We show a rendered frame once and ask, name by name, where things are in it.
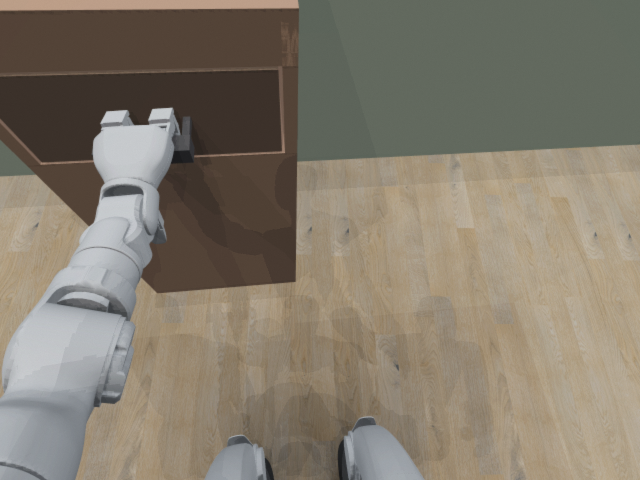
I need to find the cabinet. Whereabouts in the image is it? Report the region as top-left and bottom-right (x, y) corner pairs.
(0, 0), (299, 293)

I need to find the right robot thigh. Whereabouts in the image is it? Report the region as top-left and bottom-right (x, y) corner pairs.
(344, 425), (424, 480)

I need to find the robot left forearm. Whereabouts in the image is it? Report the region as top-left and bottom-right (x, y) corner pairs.
(2, 178), (159, 393)

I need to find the robot left shin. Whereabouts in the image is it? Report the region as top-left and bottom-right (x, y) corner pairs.
(227, 435), (253, 447)

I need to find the drawer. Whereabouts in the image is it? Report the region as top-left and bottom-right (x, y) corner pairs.
(0, 66), (282, 162)

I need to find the left robot hand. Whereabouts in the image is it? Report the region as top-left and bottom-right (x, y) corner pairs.
(93, 108), (181, 244)

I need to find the left robot upper arm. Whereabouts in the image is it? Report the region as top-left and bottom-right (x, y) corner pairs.
(0, 303), (136, 480)

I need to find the handle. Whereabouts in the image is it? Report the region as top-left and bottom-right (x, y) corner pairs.
(92, 116), (194, 164)

